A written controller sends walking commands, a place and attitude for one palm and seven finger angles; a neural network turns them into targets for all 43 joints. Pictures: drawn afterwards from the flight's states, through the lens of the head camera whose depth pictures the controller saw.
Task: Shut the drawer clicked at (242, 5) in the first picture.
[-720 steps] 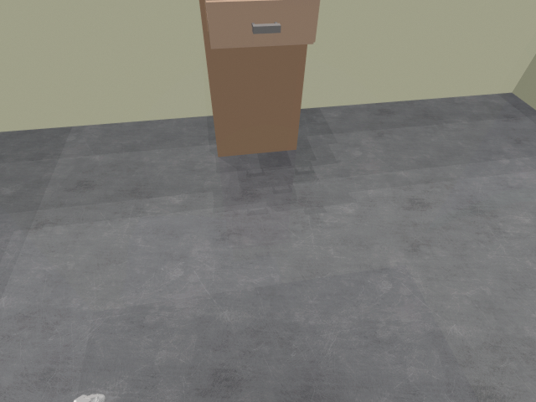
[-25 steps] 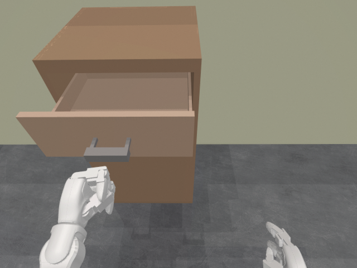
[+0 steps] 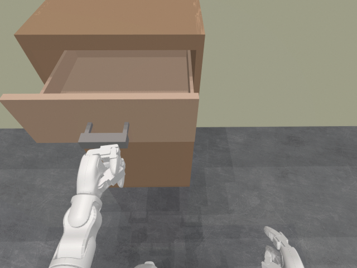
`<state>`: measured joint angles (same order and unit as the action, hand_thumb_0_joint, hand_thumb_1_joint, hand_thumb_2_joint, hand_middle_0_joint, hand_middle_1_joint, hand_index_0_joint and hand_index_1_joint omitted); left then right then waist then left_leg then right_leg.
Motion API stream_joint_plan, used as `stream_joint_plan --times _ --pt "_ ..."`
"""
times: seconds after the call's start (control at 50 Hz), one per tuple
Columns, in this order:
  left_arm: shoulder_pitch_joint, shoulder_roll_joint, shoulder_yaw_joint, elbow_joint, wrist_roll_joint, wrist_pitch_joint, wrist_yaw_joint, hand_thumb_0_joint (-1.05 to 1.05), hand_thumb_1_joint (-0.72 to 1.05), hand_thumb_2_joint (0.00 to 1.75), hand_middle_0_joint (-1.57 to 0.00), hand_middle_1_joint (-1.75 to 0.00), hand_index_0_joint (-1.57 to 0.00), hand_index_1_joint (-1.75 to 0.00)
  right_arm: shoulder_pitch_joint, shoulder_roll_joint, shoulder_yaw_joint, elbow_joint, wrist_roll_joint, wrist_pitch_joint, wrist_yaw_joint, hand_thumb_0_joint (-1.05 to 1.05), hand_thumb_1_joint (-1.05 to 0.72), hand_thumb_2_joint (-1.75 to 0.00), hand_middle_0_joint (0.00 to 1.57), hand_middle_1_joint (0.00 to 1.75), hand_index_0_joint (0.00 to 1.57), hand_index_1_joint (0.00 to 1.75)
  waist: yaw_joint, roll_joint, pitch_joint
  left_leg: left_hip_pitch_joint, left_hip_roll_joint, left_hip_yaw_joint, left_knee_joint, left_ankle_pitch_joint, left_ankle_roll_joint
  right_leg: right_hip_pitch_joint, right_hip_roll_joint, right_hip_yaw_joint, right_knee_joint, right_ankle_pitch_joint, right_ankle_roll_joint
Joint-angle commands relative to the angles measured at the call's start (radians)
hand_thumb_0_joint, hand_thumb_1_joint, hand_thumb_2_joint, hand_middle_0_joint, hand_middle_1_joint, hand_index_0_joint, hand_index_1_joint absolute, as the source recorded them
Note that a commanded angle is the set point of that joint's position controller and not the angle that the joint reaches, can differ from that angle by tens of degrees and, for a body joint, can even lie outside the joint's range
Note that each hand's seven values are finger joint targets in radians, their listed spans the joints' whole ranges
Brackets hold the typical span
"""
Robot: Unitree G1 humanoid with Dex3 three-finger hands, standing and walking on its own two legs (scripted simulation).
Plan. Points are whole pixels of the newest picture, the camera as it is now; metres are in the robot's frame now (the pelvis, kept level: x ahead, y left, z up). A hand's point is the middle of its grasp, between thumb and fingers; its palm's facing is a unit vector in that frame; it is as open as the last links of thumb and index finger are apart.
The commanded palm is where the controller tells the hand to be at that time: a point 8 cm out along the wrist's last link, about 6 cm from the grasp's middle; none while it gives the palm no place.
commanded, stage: bring the fist close to the handle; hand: left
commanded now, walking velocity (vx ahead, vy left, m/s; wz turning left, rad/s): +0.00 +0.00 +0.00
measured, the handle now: (106, 133) +0.40 +0.19 +0.07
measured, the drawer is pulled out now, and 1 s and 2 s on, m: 0.19 0.16 0.02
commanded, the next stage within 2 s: push the drawer shut in 0.34 s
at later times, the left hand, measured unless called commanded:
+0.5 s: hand (122, 166) +0.32 +0.14 +0.06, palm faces +0.05 -1.00 -0.02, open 3.3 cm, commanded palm +0.30 +0.19 +0.07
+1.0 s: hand (123, 151) +0.35 +0.14 +0.06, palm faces +0.05 -1.00 -0.03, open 3.0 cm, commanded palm +0.35 +0.19 +0.07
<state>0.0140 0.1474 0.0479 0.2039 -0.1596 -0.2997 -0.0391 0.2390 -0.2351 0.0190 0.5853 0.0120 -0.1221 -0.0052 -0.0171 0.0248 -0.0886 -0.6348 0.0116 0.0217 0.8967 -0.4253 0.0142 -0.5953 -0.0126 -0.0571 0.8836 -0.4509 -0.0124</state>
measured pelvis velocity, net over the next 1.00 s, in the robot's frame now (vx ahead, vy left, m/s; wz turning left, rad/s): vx -0.01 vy -0.01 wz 0.01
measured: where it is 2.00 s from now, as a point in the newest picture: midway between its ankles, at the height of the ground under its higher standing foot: outside the picture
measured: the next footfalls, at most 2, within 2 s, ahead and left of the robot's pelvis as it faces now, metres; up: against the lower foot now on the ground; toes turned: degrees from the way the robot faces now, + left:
none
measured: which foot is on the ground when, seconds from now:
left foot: down 0.00-1.00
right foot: down 0.00-1.00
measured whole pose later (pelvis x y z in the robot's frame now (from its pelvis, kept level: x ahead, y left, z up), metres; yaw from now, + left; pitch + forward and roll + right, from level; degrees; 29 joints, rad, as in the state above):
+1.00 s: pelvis -0.01 -0.01 +0.00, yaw +1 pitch +10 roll -1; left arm -0.31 0.21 0.11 0.58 -0.17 -0.37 -0.06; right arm 0.25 -0.24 0.02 0.64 0.03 -0.06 -0.03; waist -0.03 0.03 -0.08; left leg -0.68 0.02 0.00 0.90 -0.40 0.00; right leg -0.63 0.00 -0.08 0.89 -0.43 -0.03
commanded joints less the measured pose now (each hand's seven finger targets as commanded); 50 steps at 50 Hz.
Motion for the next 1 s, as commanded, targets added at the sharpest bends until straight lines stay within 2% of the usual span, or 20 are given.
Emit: stream_joint_plan --times 0.0,0.02,0.08,0.12,0.18,0.24,0.34,0.38,0.42,0.48,0.54,0.6,0.62,0.7,0.72,0.78,0.82,0.88,0.94,0.98 --pt "-0.211 0.109 0.064 -0.242 0.001 -0.089 0.018 0.0 0.9 0.9 -1.4 -1.6 -1.4 -1.6 -0.039 -0.128 -0.055 -0.155 0.001 -0.032 -0.005 0.0 -0.9 -0.9 0.2 0.3 0.2 0.3 0.009 -0.002 -0.302 0.184 -0.006 -0.031 -0.13 0.288 -0.002 0.106 0.021 0.011 -0.103 0.302 -0.009" --pt "-0.213 0.083 0.04 -0.248 -0.002 -0.089 0.019 0.0 0.9 0.9 -1.4 -1.6 -1.4 -1.6 -0.039 -0.122 -0.053 -0.157 0.002 -0.029 -0.003 0.0 -0.9 -0.9 0.2 0.3 0.2 0.3 0.003 0.005 -0.302 0.195 -0.004 -0.027 -0.129 0.305 -0.003 0.109 0.021 0.01 -0.105 0.324 -0.008" --pt "-0.165 0.12 0.084 -0.199 -0.006 -0.085 0.027 0.0 0.9 0.9 -1.4 -1.6 -1.4 -1.6 -0.028 -0.13 -0.053 -0.15 0.002 -0.015 -0.003 0.0 -0.9 -0.9 0.2 0.3 0.2 0.3 0.005 -0.061 -0.263 0.154 -0.003 -0.025 -0.133 0.304 0.001 0.126 0.025 0.011 -0.114 0.34 -0.005" --pt "-0.181 0.084 0.046 -0.201 -0.005 -0.083 0.02 0.0 0.9 0.9 -1.4 -1.6 -1.4 -1.6 -0.035 -0.126 -0.051 -0.156 0.007 -0.007 -0.001 0.0 -0.9 -0.9 0.2 0.3 0.2 0.3 -0.007 -0.042 -0.235 0.152 -0.003 -0.02 -0.137 0.278 0.0 0.105 0.024 0.013 -0.121 0.323 -0.002" --pt "-0.174 0.11 0.065 -0.194 -0.002 -0.084 0.022 0.0 0.9 0.9 -1.4 -1.6 -1.4 -1.6 -0.031 -0.131 -0.053 -0.154 0.007 -0.002 -0.002 0.0 -0.9 -0.9 0.2 0.3 0.2 0.3 -0.007 -0.039 -0.218 0.147 -0.002 -0.021 -0.139 0.26 0.002 0.101 0.026 0.014 -0.129 0.301 -0.004" --pt "-0.202 0.08 0.034 -0.213 -0.009 -0.088 0.014 0.0 0.9 0.9 -1.4 -1.6 -1.4 -1.6 -0.032 -0.127 -0.053 -0.157 0.009 -0.002 -0.003 0.0 -0.9 -0.9 0.2 0.3 0.2 0.3 -0.016 -0.037 -0.226 0.157 -0.005 -0.022 -0.137 0.248 0.002 0.098 0.025 0.016 -0.133 0.296 -0.003" --pt "-0.257 0.114 0.064 -0.192 -0.011 -0.1 0.01 0.0 0.9 0.9 -1.4 -1.6 -1.4 -1.6 -0.036 -0.128 -0.052 -0.146 0.01 0.001 -0.01 0.0 -0.9 -0.9 0.2 0.3 0.2 0.3 -0.019 -0.025 -0.222 0.143 -0.01 -0.018 -0.134 0.21 0.004 0.093 0.021 0.028 -0.142 0.262 -0.002" --pt "-0.249 0.145 0.094 -0.166 -0.013 -0.102 0.011 0.0 0.9 0.9 -1.4 -1.6 -1.4 -1.6 -0.035 -0.133 -0.052 -0.142 0.009 0.004 -0.014 0.0 -0.9 -0.9 0.2 0.3 0.2 0.3 -0.015 -0.052 -0.217 0.128 -0.01 -0.019 -0.133 0.2 0.008 0.099 0.023 0.035 -0.149 0.248 -0.001" --pt "-0.252 0.103 0.057 -0.194 -0.014 -0.107 0.003 0.0 0.9 0.9 -1.4 -1.6 -1.4 -1.6 -0.037 -0.123 -0.053 -0.147 0.01 0.001 -0.012 0.0 -0.9 -0.9 0.2 0.3 0.2 0.3 -0.012 -0.005 -0.259 0.16 -0.013 -0.013 -0.128 0.23 0.006 0.112 0.02 0.035 -0.141 0.289 -0.001" --pt "-0.285 0.151 0.097 -0.131 -0.017 -0.101 0.002 0.0 0.9 0.9 -1.4 -1.6 -1.4 -1.6 -0.023 -0.135 -0.053 -0.128 0.008 0.007 -0.016 0.0 -0.9 -0.9 0.2 0.3 0.2 0.3 -0.025 -0.06 -0.237 0.135 -0.01 -0.017 -0.121 0.232 0.009 0.106 0.022 0.038 -0.144 0.301 0.003" --pt "-0.359 0.12 0.073 -0.11 -0.019 -0.099 -0.006 0.0 0.9 0.9 -1.4 -1.6 -1.4 -1.6 -0.024 -0.13 -0.052 -0.126 0.012 0.008 -0.016 0.0 -0.9 -0.9 0.2 0.3 0.2 0.3 -0.028 -0.02 -0.244 0.148 -0.013 -0.016 -0.122 0.23 0.005 0.097 0.02 0.037 -0.141 0.302 0.001" --pt "-0.442 0.173 0.116 -0.078 -0.021 -0.101 -0.007 0.0 0.9 0.9 -1.4 -1.6 -1.4 -1.6 -0.016 -0.137 -0.051 -0.109 0.012 0.015 -0.021 0.0 -0.9 -0.9 0.2 0.3 0.2 0.3 -0.041 -0.039 -0.247 0.133 -0.013 -0.019 -0.115 0.229 0.008 0.097 0.018 0.046 -0.144 0.308 0.004" --pt "-0.445 0.132 0.079 -0.07 -0.019 -0.101 -0.01 0.0 0.9 0.9 -1.4 -1.6 -1.4 -1.6 -0.018 -0.131 -0.051 -0.111 0.013 0.014 -0.021 0.0 -0.9 -0.9 0.2 0.3 0.2 0.3 -0.041 -0.022 -0.252 0.144 -0.015 -0.017 -0.116 0.23 0.007 0.095 0.018 0.044 -0.143 0.308 0.003" --pt "-0.542 0.157 0.094 -0.043 -0.016 -0.115 -0.005 0.0 0.9 0.9 -1.4 -1.6 -1.4 -1.6 -0.006 -0.136 -0.054 -0.089 0.013 0.013 -0.027 0.0 -0.9 -0.9 0.2 0.3 0.2 0.3 -0.053 -0.02 -0.28 0.162 -0.011 -0.025 -0.11 0.227 0.009 0.075 0.02 0.043 -0.14 0.296 0.003" --pt "-0.554 0.128 0.064 -0.039 -0.017 -0.116 -0.009 0.0 0.9 0.9 -1.4 -1.6 -1.4 -1.6 -0.008 -0.134 -0.052 -0.089 0.013 0.012 -0.026 0.0 -0.9 -0.9 0.2 0.3 0.2 0.3 -0.058 -0.005 -0.276 0.17 -0.013 -0.025 -0.11 0.226 0.008 0.067 0.02 0.041 -0.141 0.296 0.002" --pt "-0.603 0.171 0.093 -0.001 -0.012 -0.123 -0.005 0.0 0.9 0.9 -1.4 -1.6 -1.4 -1.6 0.002 -0.141 -0.053 -0.077 0.014 0.013 -0.029 0.0 -0.9 -0.9 0.2 0.3 0.2 0.3 -0.059 -0.023 -0.278 0.157 -0.011 -0.032 -0.109 0.213 0.009 0.065 0.022 0.042 -0.14 0.276 0.001" --pt "-0.648 0.151 0.079 0.042 -0.015 -0.125 -0.008 0.0 0.9 0.9 -1.4 -1.6 -1.4 -1.6 0.003 -0.138 -0.05 -0.071 0.015 0.014 -0.03 0.0 -0.9 -0.9 0.2 0.3 0.2 0.3 -0.064 -0.032 -0.267 0.147 -0.013 -0.031 -0.112 0.184 0.009 0.056 0.022 0.045 -0.15 0.25 0.003" --pt "-0.738 0.211 0.12 0.12 -0.018 -0.132 -0.008 0.0 0.9 0.9 -1.4 -1.6 -1.4 -1.6 0.004 -0.146 -0.045 -0.057 0.017 0.019 -0.037 0.0 -0.9 -0.9 0.2 0.3 0.2 0.3 -0.072 -0.055 -0.23 0.097 -0.015 -0.034 -0.117 0.104 0.013 0.042 0.022 0.061 -0.17 0.153 0.007" --pt "-0.815 0.179 0.096 0.158 -0.02 -0.142 -0.015 0.0 0.9 0.9 -1.4 -1.6 -1.4 -1.6 0.009 -0.139 -0.043 -0.052 0.018 0.02 -0.037 0.0 -0.9 -0.9 0.2 0.3 0.2 0.3 -0.075 0.007 -0.259 0.124 -0.017 -0.035 -0.12 0.099 0.009 0.026 0.023 0.057 -0.166 0.147 0.001" --pt "-0.849 0.211 0.121 0.207 -0.016 -0.146 -0.01 0.0 0.9 0.9 -1.4 -1.6 -1.4 -1.6 0.026 -0.147 -0.045 -0.044 0.015 0.021 -0.037 0.0 -0.9 -0.9 0.2 0.3 0.2 0.3 -0.077 -0.012 -0.272 0.119 -0.014 -0.043 -0.118 0.099 0.01 0.016 0.028 0.051 -0.158 0.141 0.001"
